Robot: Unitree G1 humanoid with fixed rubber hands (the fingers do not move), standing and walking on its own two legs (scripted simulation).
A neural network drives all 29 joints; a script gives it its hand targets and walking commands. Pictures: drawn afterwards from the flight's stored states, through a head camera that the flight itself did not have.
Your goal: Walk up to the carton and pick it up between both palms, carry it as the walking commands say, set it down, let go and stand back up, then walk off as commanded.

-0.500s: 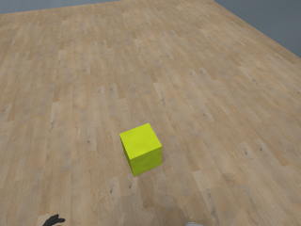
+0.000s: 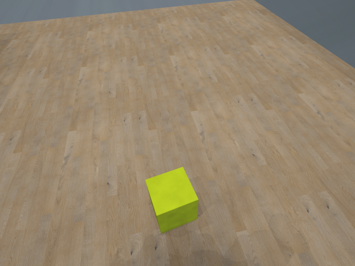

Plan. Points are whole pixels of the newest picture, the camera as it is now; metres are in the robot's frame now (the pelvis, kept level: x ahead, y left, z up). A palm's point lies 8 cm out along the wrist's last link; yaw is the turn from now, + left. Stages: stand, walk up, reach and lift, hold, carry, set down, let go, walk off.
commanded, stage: walk up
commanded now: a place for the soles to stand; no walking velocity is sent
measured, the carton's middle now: (172, 200) +0.58 +0.07 -0.62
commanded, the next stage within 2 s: none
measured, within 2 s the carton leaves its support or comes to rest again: neither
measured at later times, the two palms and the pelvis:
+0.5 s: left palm out of the picture +0.16 +0.32 -0.10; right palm (314, 258) +0.18 -0.29 -0.10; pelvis +0.06 +0.01 +0.01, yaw -1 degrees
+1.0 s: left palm out of the picture +0.12 +0.30 -0.08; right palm out of the picture +0.09 -0.30 -0.09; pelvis +0.04 +0.00 +0.03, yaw +0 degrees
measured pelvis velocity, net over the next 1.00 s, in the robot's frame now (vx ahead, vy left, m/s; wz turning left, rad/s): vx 0.04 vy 0.00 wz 0.00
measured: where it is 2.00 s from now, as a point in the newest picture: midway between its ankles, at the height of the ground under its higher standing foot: outside the picture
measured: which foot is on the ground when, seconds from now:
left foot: up 0.00-0.04, down 0.06-1.00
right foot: down 0.00-1.00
